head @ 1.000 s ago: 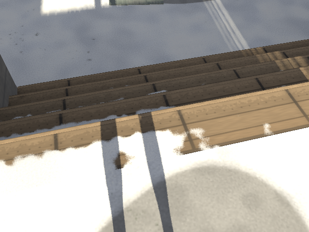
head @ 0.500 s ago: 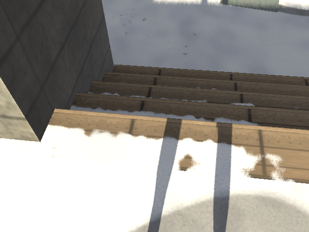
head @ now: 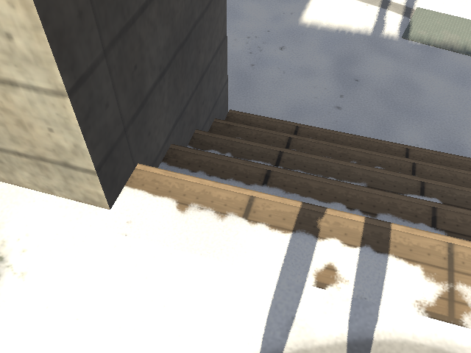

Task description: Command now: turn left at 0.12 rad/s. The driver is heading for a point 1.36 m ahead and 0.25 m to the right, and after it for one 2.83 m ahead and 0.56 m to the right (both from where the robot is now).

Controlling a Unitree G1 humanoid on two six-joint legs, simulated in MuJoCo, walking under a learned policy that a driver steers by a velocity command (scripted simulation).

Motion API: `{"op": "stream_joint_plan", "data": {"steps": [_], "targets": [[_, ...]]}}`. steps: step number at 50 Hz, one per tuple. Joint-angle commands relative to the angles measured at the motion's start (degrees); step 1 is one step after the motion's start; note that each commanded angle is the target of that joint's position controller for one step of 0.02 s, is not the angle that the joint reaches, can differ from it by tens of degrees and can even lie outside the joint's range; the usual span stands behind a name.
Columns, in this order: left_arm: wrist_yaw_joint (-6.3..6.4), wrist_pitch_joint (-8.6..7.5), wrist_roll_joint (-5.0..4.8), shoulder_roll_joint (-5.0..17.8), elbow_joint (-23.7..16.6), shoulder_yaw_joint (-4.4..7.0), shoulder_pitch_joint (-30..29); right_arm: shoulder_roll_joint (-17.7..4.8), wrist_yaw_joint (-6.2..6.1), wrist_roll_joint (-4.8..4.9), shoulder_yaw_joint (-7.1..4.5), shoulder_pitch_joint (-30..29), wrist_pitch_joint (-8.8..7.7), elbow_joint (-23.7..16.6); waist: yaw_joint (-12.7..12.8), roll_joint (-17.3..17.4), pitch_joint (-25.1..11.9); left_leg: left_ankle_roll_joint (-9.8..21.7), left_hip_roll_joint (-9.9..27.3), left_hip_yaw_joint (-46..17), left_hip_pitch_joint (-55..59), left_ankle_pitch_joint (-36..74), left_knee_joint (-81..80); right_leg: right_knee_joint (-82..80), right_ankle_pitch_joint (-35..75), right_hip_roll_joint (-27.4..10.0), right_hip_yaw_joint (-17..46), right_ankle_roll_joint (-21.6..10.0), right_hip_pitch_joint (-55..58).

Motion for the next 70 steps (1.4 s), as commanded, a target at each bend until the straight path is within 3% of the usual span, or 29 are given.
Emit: {"op": "stream_joint_plan", "data": {"steps": [1,2,3,6,9,17,37,62,64,65,67,68,70], "targets": [[-0.06,-1.3,0.45,8.9,-3.2,1.88,-1.6,-4.4,0.27,-0.9,-1.03,4.8,-1.29,-2.2,-4.9,-8.5,-6.4,0.1,3.9,-3.3,1.4,-1.1,-5.0,-5.5,11.2,-7.2,7.3,-5.8,5.6],[-0.47,-1.48,0.16,5.9,-4.5,1.17,-3.3,-6.5,0.12,-0.91,-1.35,2.4,-1.03,-1.5,-2.7,-6.6,-3.8,-0.8,4.0,-3.2,2.6,0.0,-4.5,-6.5,4.5,-5.1,6.2,-5.4,2.7],[-0.52,-1.71,0.33,5.3,-4.4,0.95,-3.0,-7.3,-0.01,-0.5,-1.76,0.8,-0.75,-1.6,-1.6,-4.8,-2.8,-0.5,3.9,-3.3,1.9,1.1,-3.9,-6.4,2.4,-4.0,4.9,-4.0,2.3],[-0.39,-2.59,0.17,5.4,-3.9,0.72,-1.2,-5.9,-0.3,-0.23,-1.61,0.7,-0.04,-1.5,-1.0,-3.4,-2.2,0.1,4.6,-4.3,1.3,5.3,-3.9,-4.8,4.0,-2.8,3.5,-2.7,3.1],[-0.14,-2.48,0.04,4.8,-4.0,0.44,-0.5,-5.0,-0.28,-0.01,-1.6,1.6,-0.29,-0.5,-0.7,-1.9,-2.5,-0.1,4.6,-4.2,1.4,7.2,-3.6,-3.8,5.8,-2.3,3.0,-2.8,4.3],[-0.04,-2.17,-0.2,4.0,-3.8,0.12,-0.5,-4.7,-0.85,0.19,-1.89,3.7,-0.45,2.0,-0.7,0.9,-2.5,-1.3,4.9,-4.1,2.7,10.5,-3.4,-3.0,8.2,-1.5,2.4,-3.4,5.4],[0.4,-2.26,-0.57,3.2,3.7,0.09,0.9,-4.6,-2.67,0.49,-2.28,6.0,-0.21,10.4,-1.0,0.2,-0.4,-3.0,5.2,-3.1,5.6,11.4,-5.2,-6.0,8.1,-0.7,2.3,-3.8,5.5],[1.19,-1.59,-0.81,3.0,12.6,-0.44,3.3,-3.6,-3.27,0.75,-1.44,8.5,-0.84,21.7,-0.8,0.2,1.5,-3.7,5.0,-1.2,4.6,9.0,-7.8,-9.3,4.9,-0.1,2.6,-4.7,5.9],[1.55,-1.21,-1.21,4.1,13.4,-0.03,4.7,-2.8,-3.42,1.06,-1.27,9.3,-0.73,22.5,-0.3,-1.6,0.8,-3.2,2.5,2.0,3.0,-2.2,-4.5,-11.2,-12.0,0.1,3.7,-6.1,5.9],[1.7,-1.02,-1.59,6.0,13.5,0.6,5.8,-2.8,-3.47,1.29,-1.27,8.5,-0.86,21.9,0.4,-4.2,1.9,-2.7,1.1,3.9,-0.6,-8.4,-0.1,-13.6,-22.9,-2.2,7.4,-8.1,5.4],[1.8,-1.41,-1.86,9.2,14.0,1.62,9.3,-2.7,-3.1,1.7,-1.1,4.9,-2.06,19.5,2.1,-9.5,5.5,-1.6,3.0,4.8,-8.8,-11.0,11.6,-21.5,-36.0,-13.0,22.6,-14.4,4.0],[1.86,-2.1,-1.54,9.6,13.9,1.87,9.9,-3.0,-2.7,2.1,-1.23,3.2,-2.83,18.6,2.4,-9.4,7.6,-0.8,5.1,2.7,-12.4,-12.0,17.8,-24.1,-34.5,-16.6,27.9,-16.9,2.9],[1.61,-3.65,-1.35,8.3,13.1,1.7,8.5,-3.4,-1.9,2.57,-1.61,3.5,-4.1,18.3,1.3,-6.5,7.6,0.6,8.4,0.1,-19.6,-14.1,24.5,-24.5,-26.9,-18.6,29.1,-17.6,7.0]]}}
Keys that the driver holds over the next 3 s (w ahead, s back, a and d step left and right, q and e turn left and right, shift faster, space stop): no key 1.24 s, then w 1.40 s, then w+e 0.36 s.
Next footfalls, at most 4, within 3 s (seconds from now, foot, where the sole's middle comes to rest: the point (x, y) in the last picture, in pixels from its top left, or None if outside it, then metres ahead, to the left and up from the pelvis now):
1.58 left None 0.11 0.11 -0.77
2.06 right None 0.48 -0.11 -0.77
2.60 left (209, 268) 0.75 0.13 -0.77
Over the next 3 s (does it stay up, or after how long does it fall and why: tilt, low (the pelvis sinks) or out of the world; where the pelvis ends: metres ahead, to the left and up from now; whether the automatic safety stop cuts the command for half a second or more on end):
stays up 0.78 0.01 0.01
